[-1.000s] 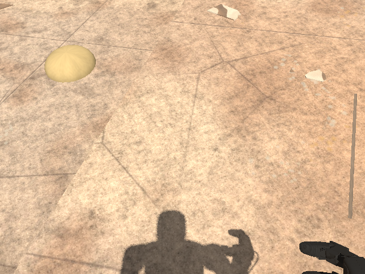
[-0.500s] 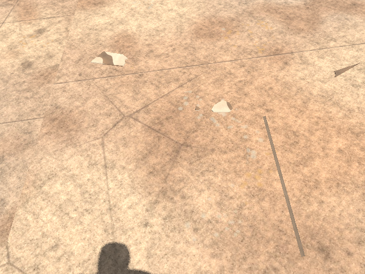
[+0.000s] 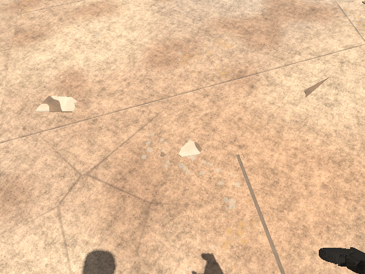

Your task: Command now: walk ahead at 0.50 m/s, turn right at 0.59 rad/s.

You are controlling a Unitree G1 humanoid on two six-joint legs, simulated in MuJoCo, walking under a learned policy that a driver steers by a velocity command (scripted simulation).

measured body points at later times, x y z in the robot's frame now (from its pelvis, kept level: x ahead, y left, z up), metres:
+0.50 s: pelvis +0.27 +0.01 +0.00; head +0.30 +0.00 +0.45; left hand +0.54 +0.18 -0.08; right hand +0.20 -0.27 -0.13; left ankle +0.19 +0.15 -0.74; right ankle +0.39 -0.16 -0.71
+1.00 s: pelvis +0.52 -0.07 +0.00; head +0.54 -0.07 +0.45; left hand +0.56 +0.21 -0.13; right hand +0.69 -0.32 -0.11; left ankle +0.70 +0.08 -0.69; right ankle +0.41 -0.16 -0.74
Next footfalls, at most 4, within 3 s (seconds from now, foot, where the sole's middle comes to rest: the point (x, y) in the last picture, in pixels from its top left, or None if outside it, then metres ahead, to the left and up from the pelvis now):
0.08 left None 0.23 0.14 -0.78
0.58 right None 0.45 -0.17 -0.78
1.12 left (201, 198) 0.76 0.05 -0.78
1.60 right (243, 166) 0.92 -0.12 -0.78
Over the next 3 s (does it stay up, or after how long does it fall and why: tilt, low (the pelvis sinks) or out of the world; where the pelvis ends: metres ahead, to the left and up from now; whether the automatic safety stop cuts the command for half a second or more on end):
stays up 0.79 -0.05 -0.01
